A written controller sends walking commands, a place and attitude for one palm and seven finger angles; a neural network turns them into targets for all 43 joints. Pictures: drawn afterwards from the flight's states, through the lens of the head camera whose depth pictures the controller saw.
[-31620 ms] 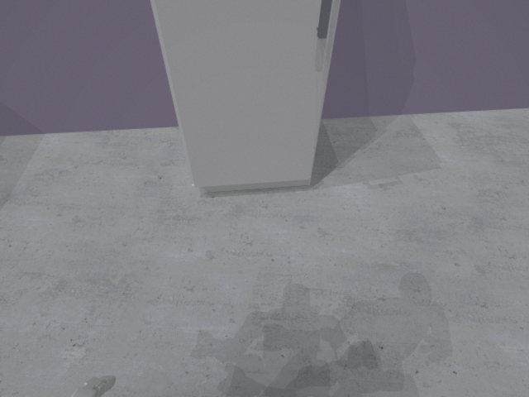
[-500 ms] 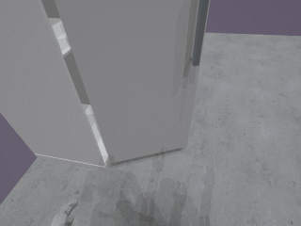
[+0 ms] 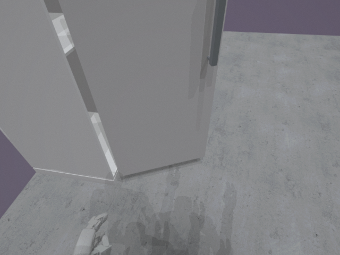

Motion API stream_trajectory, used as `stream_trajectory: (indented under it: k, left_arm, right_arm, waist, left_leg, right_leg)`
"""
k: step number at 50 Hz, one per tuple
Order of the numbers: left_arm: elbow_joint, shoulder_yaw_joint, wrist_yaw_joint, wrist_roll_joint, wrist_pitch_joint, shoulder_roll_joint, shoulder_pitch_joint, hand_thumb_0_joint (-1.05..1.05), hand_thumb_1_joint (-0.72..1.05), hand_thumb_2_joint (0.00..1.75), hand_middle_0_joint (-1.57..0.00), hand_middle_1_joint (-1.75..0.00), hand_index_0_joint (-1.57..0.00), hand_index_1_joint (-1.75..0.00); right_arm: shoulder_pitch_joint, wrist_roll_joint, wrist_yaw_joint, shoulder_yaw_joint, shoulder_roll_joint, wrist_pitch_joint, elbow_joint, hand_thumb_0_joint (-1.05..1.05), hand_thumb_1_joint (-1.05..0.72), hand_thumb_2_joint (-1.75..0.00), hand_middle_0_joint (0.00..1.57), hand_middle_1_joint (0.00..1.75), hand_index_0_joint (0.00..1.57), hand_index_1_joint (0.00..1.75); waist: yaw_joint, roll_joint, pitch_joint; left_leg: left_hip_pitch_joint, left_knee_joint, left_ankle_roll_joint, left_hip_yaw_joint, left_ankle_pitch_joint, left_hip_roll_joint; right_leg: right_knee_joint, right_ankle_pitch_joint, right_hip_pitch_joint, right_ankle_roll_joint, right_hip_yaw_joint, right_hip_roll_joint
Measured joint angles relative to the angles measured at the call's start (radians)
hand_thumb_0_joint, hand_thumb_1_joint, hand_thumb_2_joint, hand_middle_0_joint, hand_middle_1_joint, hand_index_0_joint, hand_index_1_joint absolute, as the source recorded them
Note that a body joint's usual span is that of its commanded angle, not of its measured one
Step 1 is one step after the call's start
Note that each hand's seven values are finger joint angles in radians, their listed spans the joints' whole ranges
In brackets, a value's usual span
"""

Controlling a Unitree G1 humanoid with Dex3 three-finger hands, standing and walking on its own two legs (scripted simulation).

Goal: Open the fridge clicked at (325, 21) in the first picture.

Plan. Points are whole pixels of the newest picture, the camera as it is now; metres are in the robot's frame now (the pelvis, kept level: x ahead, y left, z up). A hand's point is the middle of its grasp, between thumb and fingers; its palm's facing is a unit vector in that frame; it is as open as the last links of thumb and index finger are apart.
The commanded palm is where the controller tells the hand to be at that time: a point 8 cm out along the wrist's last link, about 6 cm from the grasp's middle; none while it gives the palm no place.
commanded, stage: let the arm hang, fingers relaxed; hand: right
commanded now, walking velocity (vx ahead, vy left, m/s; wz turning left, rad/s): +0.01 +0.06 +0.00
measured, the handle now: (216, 13) +0.86 -0.12 +0.25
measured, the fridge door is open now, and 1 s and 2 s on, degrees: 64 64 64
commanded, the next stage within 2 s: look to check the result in 1.18 s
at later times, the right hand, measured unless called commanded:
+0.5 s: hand out of the picture +0.01 -0.20 -0.16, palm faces +0.04 +0.98 -0.21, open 7.0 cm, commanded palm none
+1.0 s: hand out of the picture +0.06 -0.22 -0.15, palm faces -0.01 +0.98 -0.22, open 7.4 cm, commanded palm none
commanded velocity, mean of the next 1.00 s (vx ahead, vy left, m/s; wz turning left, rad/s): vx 0.00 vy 0.00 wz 0.00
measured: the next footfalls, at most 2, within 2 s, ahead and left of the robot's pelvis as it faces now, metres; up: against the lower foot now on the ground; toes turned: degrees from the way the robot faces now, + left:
none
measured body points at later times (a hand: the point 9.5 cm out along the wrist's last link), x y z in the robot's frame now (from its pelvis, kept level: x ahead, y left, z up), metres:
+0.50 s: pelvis +0.01 -0.01 +0.01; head +0.04 -0.02 +0.46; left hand +0.04 +0.25 -0.13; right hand +0.01 -0.25 -0.15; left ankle +0.03 +0.10 -0.72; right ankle +0.03 -0.12 -0.72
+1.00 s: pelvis +0.02 -0.04 +0.02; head +0.04 -0.03 +0.47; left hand +0.04 +0.19 -0.14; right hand +0.07 -0.27 -0.14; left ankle +0.03 +0.10 -0.72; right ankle +0.03 -0.12 -0.72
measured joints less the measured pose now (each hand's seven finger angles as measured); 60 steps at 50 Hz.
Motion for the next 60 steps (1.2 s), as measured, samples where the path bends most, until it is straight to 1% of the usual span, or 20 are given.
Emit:
stream_trajectory:
  k: [1,2,4,5,6,8,10,11,12,13,15,18,19,20,24,32,41,47,54,60]
  left_arm:
    - [-0.009,-0.006,-0.005,0.0,-0.002,-0.004,0.007,0.01,0.91,0.9,-0.2,-0.3,-0.21,-0.3]
    - [-0.021,-0.01,-0.009,0.0,-0.002,-0.007,0.014,0.01,0.91,0.9,-0.2,-0.3,-0.21,-0.3]
    - [-0.026,-0.009,-0.015,0.002,0.001,-0.002,0.006,0.01,0.9,0.9,-0.2,-0.3,-0.21,-0.3]
    - [0.002,0.004,-0.031,0.004,-0.014,0.007,-0.001,0.01,0.9,0.9,-0.2,-0.3,-0.21,-0.3]
    - [0.038,0.019,-0.048,0.005,-0.013,0.02,-0.009,0.01,0.9,0.9,-0.2,-0.3,-0.21,-0.3]
    - [0.089,0.038,-0.072,0.0,0.035,0.054,-0.023,0.01,0.9,0.9,-0.2,-0.3,-0.21,-0.3]
    - [0.109,0.046,-0.086,0.0,0.087,0.083,-0.025,0.01,0.9,0.9,-0.2,-0.3,-0.21,-0.3]
    - [0.111,0.048,-0.091,0.002,0.104,0.098,-0.02,0.01,0.9,0.9,-0.2,-0.3,-0.21,-0.3]
    - [0.116,0.05,-0.092,0.008,0.115,0.108,-0.018,0.01,0.91,0.9,-0.2,-0.3,-0.21,-0.3]
    - [0.134,0.051,-0.09,0.015,0.126,0.107,-0.022,0.01,0.91,0.9,-0.2,-0.3,-0.21,-0.3]
    - [0.168,0.042,-0.087,0.026,0.148,0.1,-0.022,0.01,0.91,0.9,-0.2,-0.3,-0.21,-0.3]
    - [0.212,0.032,-0.081,0.029,0.159,0.079,0.003,0.01,0.91,0.9,-0.2,-0.3,-0.21,-0.3]
    - [0.228,0.031,-0.077,0.028,0.159,0.071,0.014,0.01,0.91,0.9,-0.2,-0.3,-0.21,-0.3]
    - [0.246,0.028,-0.075,0.025,0.159,0.064,0.025,0.01,0.91,0.9,-0.2,-0.3,-0.21,-0.3]
    - [0.318,0.03,-0.064,0.02,0.16,0.051,0.051,0.01,0.91,0.9,-0.2,-0.3,-0.2,-0.3]
    - [0.407,0.04,-0.056,0.008,0.153,0.037,0.052,0.01,0.91,0.9,-0.2,-0.3,-0.2,-0.3]
    - [0.448,0.035,-0.055,0.009,0.137,0.006,0.016,0.01,0.91,0.9,-0.2,-0.3,-0.2,-0.3]
    - [0.464,0.038,-0.053,0.01,0.131,0.006,0.006,0.01,0.92,0.9,-0.2,-0.3,-0.21,-0.3]
    - [0.476,0.038,-0.051,0.01,0.124,-0.002,0.007,0.01,0.92,0.9,-0.2,-0.3,-0.2,-0.3]
    - [0.482,0.04,-0.049,0.008,0.126,-0.005,0.008,0.0,0.91,0.9,-0.2,-0.3,-0.2,-0.3]
  right_arm:
    - [0.015,0.0,0.0,0.004,-0.001,0.005,-0.013,0.02,-0.89,-0.9,0.21,0.3,0.21,0.3]
    - [0.031,-0.002,-0.001,0.004,-0.006,0.007,-0.032,0.02,-0.89,-0.9,0.21,0.3,0.21,0.3]
    - [0.048,-0.001,0.001,0.013,0.0,0.006,-0.074,0.02,-0.89,-0.9,0.21,0.3,0.21,0.3]
    - [0.024,-0.017,0.013,0.044,0.001,-0.01,-0.035,0.02,-0.89,-0.9,0.21,0.3,0.21,0.3]
    - [-0.022,-0.037,0.037,0.092,0.006,-0.005,0.055,0.01,-0.89,-0.9,0.21,0.3,0.21,0.3]
    - [-0.113,-0.054,0.084,0.184,0.039,0.064,0.291,0.01,-0.89,-0.9,0.2,0.3,0.2,0.3]
    - [-0.177,-0.054,0.11,0.256,0.084,0.14,0.543,0.0,-0.89,-0.9,0.2,0.3,0.2,0.3]
    - [-0.194,-0.053,0.118,0.289,0.106,0.172,0.655,0.0,-0.89,-0.9,0.2,0.3,0.2,0.3]
    - [-0.205,-0.053,0.126,0.32,0.126,0.196,0.759,0.0,-0.9,-0.9,0.2,0.3,0.2,0.3]
    - [-0.216,-0.054,0.133,0.346,0.145,0.215,0.861,0.01,-0.9,-0.9,0.2,0.3,0.2,0.3]
    - [-0.21,-0.059,0.146,0.391,0.184,0.243,1.033,0.01,-0.9,-0.9,0.2,0.3,0.2,0.3]
    - [-0.172,-0.054,0.156,0.434,0.235,0.25,1.205,0.01,-0.91,-0.9,0.2,0.3,0.2,0.3]
    - [-0.166,-0.046,0.14,0.413,0.237,0.239,1.237,0.0,-0.95,-0.9,0.21,0.3,0.2,0.3]
    - [-0.163,-0.045,0.137,0.408,0.226,0.229,1.266,-0.01,-0.97,-0.9,0.21,0.3,0.21,0.3]
    - [-0.147,-0.047,0.145,0.415,0.19,0.207,1.373,-0.01,-0.99,-0.9,0.21,0.3,0.21,0.3]
    - [-0.147,-0.047,0.143,0.422,0.178,0.195,1.509,0.0,-0.93,-0.9,0.2,0.3,0.2,0.3]
    - [-0.219,-0.049,0.136,0.427,0.202,0.179,1.544,0.01,-0.91,-0.9,0.2,0.3,0.2,0.3]
    - [-0.256,-0.051,0.135,0.429,0.229,0.172,1.538,0.01,-0.9,-0.9,0.2,0.3,0.2,0.3]
    - [-0.266,-0.051,0.131,0.424,0.235,0.171,1.539,0.01,-0.91,-0.9,0.2,0.3,0.2,0.3]
    - [-0.253,-0.051,0.131,0.424,0.236,0.172,1.548,0.0,-0.91,-0.9,0.2,0.3,0.2,0.3]
  waist:
    - [-0.001,-0.001,-0.004]
    - [-0.004,0.005,-0.008]
    - [-0.016,-0.002,0.005]
    - [-0.017,-0.013,0.006]
    - [-0.018,-0.025,-0.003]
    - [-0.01,-0.053,-0.028]
    - [0.009,-0.076,-0.045]
    - [0.019,-0.092,-0.051]
    - [0.029,-0.105,-0.055]
    - [0.035,-0.096,-0.046]
    - [0.035,-0.071,-0.024]
    - [0.038,-0.024,0.004]
    - [0.033,-0.012,0.015]
    - [0.025,-0.002,0.027]
    - [0.007,-0.002,0.053]
    - [0.005,-0.041,0.048]
    - [0.009,-0.053,0.023]
    - [0.013,-0.049,0.013]
    - [0.016,-0.035,0.017]
    - [0.015,-0.037,0.027]
  left_leg:
    - [0.034,-0.076,0.004,0.011,0.006,-0.002]
    - [0.063,-0.159,0.018,0.007,0.008,-0.001]
    - [0.051,-0.199,0.042,0.01,0.167,-0.004]
    - [0.046,-0.203,0.043,0.024,0.202,0.0]
    - [0.04,-0.205,0.038,0.039,0.208,0.01]
    - [0.029,-0.195,0.024,0.062,0.19,0.034]
    - [0.012,-0.155,0.012,0.075,0.16,0.054]
    - [-0.001,-0.125,0.007,0.081,0.141,0.054]
    - [-0.018,-0.092,0.003,0.085,0.123,0.051]
    - [-0.025,-0.073,0.0,0.078,0.115,0.057]
    - [-0.013,-0.087,-0.001,0.057,0.123,0.054]
    - [0.011,-0.153,0.002,0.045,0.154,0.049]
    - [0.019,-0.18,0.004,0.047,0.168,0.045]
    - [0.029,-0.208,0.005,0.049,0.184,0.041]
    - [0.067,-0.309,0.007,0.051,0.237,0.024]
    - [0.118,-0.408,-0.008,0.033,0.283,0.025]
    - [0.133,-0.423,-0.027,0.008,0.286,0.044]
    - [0.133,-0.416,-0.037,-0.003,0.277,0.056]
    - [0.141,-0.411,-0.041,-0.012,0.268,0.06]
    - [0.148,-0.416,-0.042,-0.015,0.266,0.058]
  right_leg:
    - [-0.002,-0.008,-0.004,0.004,0.001,-0.001]
    - [0.014,-0.039,-0.021,0.007,-0.003,0.003]
    - [0.111,-0.147,-0.07,0.015,0.011,0.008]
    - [0.179,-0.176,-0.104,0.016,0.011,0.007]
    - [0.225,-0.211,-0.133,0.021,0.003,0.006]
    - [0.249,-0.22,-0.148,0.031,-0.013,0.005]
    - [0.18,-0.135,-0.108,0.027,-0.024,0.001]
    - [0.126,-0.07,-0.078,0.015,-0.013,-0.006]
    - [0.098,-0.067,-0.064,0.003,-0.001,-0.011]
    - [0.114,-0.086,-0.068,-0.001,-0.005,-0.007]
    - [0.112,-0.102,-0.051,0.004,-0.026,-0.01]
    - [0.038,-0.066,-0.018,0.015,-0.04,-0.008]
    - [0.014,-0.052,-0.011,0.016,-0.039,-0.01]
    - [-0.011,-0.039,-0.003,0.017,-0.039,-0.011]
    - [-0.085,-0.001,0.024,0.018,-0.039,-0.018]
    - [-0.164,0.024,0.074,0.005,-0.061,-0.009]
    - [-0.206,0.03,0.109,-0.012,-0.086,0.013]
    - [-0.218,0.027,0.121,-0.019,-0.098,0.025]
    - [-0.224,0.021,0.136,-0.021,-0.106,0.029]
    - [-0.225,0.016,0.143,-0.021,-0.109,0.029]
